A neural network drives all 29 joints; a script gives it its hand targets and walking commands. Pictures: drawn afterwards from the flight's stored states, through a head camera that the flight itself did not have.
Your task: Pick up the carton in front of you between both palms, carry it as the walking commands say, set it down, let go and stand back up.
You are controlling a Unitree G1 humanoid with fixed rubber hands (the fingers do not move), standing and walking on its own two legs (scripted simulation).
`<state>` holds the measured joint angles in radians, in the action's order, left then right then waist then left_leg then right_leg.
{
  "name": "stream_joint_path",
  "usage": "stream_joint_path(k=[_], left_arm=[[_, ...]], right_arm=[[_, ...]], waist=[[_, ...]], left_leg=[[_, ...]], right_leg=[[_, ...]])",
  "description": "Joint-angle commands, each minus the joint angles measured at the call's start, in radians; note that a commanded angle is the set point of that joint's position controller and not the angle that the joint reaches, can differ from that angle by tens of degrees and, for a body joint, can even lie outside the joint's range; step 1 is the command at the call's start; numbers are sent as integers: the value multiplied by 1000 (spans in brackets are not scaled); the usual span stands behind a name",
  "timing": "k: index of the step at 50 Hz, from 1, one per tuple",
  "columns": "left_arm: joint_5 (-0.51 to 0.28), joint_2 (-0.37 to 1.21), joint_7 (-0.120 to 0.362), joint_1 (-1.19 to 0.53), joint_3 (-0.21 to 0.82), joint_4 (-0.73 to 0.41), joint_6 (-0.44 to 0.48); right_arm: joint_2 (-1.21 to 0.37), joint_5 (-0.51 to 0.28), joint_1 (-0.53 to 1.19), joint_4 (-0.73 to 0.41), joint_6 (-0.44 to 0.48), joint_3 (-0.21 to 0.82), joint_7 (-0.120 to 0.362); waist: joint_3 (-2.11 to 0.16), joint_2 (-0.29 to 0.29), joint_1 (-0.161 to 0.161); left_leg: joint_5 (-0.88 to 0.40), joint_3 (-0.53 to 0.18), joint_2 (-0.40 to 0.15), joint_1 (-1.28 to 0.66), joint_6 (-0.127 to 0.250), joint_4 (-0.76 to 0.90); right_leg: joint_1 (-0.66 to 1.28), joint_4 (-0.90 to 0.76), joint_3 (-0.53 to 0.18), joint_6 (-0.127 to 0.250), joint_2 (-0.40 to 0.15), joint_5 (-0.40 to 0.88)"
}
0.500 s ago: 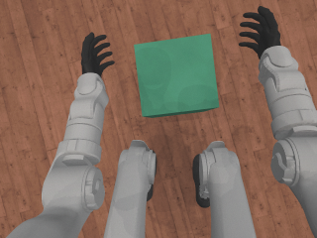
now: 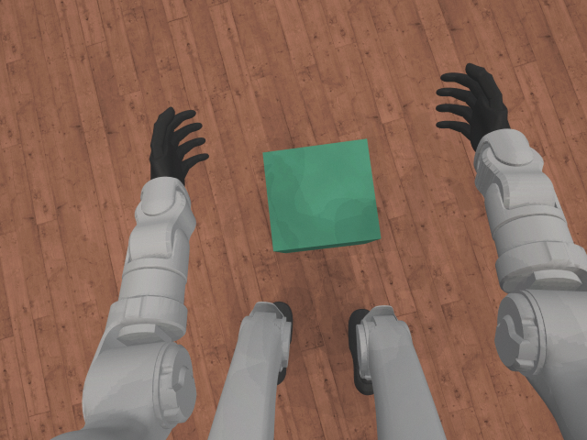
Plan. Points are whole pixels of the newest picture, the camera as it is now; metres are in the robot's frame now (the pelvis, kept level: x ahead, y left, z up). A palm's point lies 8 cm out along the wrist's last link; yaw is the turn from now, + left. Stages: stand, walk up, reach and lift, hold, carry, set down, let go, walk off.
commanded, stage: set down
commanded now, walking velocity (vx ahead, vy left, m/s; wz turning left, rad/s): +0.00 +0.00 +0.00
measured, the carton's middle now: (320, 204) +0.46 +0.01 -0.48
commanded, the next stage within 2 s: let go in 0.04 s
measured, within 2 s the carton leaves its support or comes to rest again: neither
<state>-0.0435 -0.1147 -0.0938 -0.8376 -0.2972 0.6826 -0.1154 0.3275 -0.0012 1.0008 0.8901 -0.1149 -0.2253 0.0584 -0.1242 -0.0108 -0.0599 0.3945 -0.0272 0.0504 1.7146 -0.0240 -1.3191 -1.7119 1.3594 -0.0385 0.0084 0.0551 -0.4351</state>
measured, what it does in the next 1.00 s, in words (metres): rises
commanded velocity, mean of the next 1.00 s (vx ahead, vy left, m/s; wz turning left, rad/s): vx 0.00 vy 0.00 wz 0.00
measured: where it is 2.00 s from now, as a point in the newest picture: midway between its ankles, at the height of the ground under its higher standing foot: (320, 361)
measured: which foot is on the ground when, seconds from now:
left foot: down 0.00-1.00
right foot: down 0.00-1.00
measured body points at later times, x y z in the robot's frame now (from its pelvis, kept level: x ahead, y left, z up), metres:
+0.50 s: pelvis +0.06 +0.01 +0.12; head +0.26 +0.00 +0.53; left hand +0.37 +0.23 +0.02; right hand +0.39 -0.22 +0.01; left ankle +0.08 +0.12 -0.57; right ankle +0.07 -0.11 -0.57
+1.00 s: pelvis +0.10 +0.00 +0.18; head +0.12 +0.01 +0.62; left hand +0.28 +0.24 +0.10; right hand +0.27 -0.23 +0.10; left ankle +0.08 +0.12 -0.57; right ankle +0.06 -0.11 -0.57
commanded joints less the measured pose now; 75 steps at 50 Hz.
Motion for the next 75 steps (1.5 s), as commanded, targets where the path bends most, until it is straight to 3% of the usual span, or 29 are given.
stream_joint_path(k=[1,7,14,21,28,34,35,37,42,51,61,62,66,67,68,70,72,75], left_arm=[[12,-81,8,-142,-14,-90,26],[67,-81,38,-19,-9,-91,41],[121,-127,105,262,60,-189,52],[71,-131,138,496,137,-223,92],[37,-137,143,768,186,-226,132],[28,-150,140,962,218,-290,153],[26,-155,141,986,220,-300,155],[24,-169,145,1010,225,-321,153],[18,-178,153,1051,237,-341,122],[50,-195,162,1033,228,-341,21],[68,-189,170,1010,221,-359,-26],[90,-217,145,959,213,-423,-78],[75,-192,121,992,243,-412,-112],[90,-259,88,1070,227,-237,37],[107,-271,71,1103,226,-231,91],[107,-249,67,1077,236,-194,151],[94,-245,74,1071,238,-160,180],[86,-255,77,1088,239,-112,199]], right_arm=[[106,12,198,-88,26,-23,4],[60,62,65,-101,32,-41,-10],[-20,94,-266,-284,38,-20,-66],[-30,43,-500,-385,89,33,-52],[-46,26,-807,-372,130,71,-39],[-37,21,-1013,-426,158,96,-36],[-37,20,-1042,-436,160,101,-36],[-34,18,-1095,-452,156,111,-32],[-41,4,-1171,-503,128,146,-19],[-30,-1,-1182,-552,26,160,14],[-30,17,-1176,-570,-24,153,12],[-18,9,-1235,-514,6,145,-5],[-33,3,-1178,-547,13,164,-20],[43,55,-1295,-383,79,154,-58],[79,60,-1296,-372,107,143,-75],[34,47,-1277,-343,154,161,-72],[13,36,-1266,-315,187,172,-60],[19,31,-1277,-279,204,174,-59]], waist=[[-866,-72,0],[-895,-67,10],[-841,-29,12],[-605,-17,16],[-446,5,22],[-304,22,32],[-272,20,36],[-171,14,49],[-60,-21,63],[154,26,52],[194,0,57],[147,37,72],[174,-8,61],[211,-105,68],[270,-93,51],[233,-40,60],[108,20,53],[24,41,49]], left_leg=[[-279,84,23,-492,-34,156],[-326,79,17,-607,-28,257],[-389,65,7,-849,2,393],[-429,11,-15,-1077,6,516],[-577,-17,-29,-1292,-1,623],[-681,-26,-28,-1481,-8,738],[-677,-25,-26,-1503,-9,763],[-543,-13,-20,-1493,-9,835],[-545,-11,-10,-1587,-5,888],[-314,10,-9,-1616,1,941],[-296,17,-7,-1669,7,927],[-288,18,13,-1660,6,904],[-266,10,5,-1622,15,888],[-3,-81,-110,-1411,-5,943],[68,-93,-107,-1373,-8,947],[-1,-111,-104,-1349,1,929],[-125,-128,-107,-1380,18,907],[-342,-146,-118,-1412,35,859]], right_leg=[[621,-197,29,-28,7,312],[768,-300,20,-30,4,391],[954,-444,9,-38,2,454],[1002,-581,9,-35,-7,404],[1139,-686,3,-25,-13,482],[1312,-810,-1,-21,-7,550],[1347,-834,-1,-22,-7,557],[1447,-884,7,-22,-9,504],[1524,-951,5,-34,-16,535],[1567,-1007,19,-23,-27,325],[1575,-1002,16,-21,-29,315],[1618,-977,7,-16,-31,378],[1606,-958,16,-18,-26,354],[1502,-997,-8,-37,-124,-78],[1453,-1022,-66,-30,-143,-171],[1443,-998,-94,-16,-159,-120],[1510,-948,-83,-10,-157,36],[1551,-894,-64,-10,-153,214]])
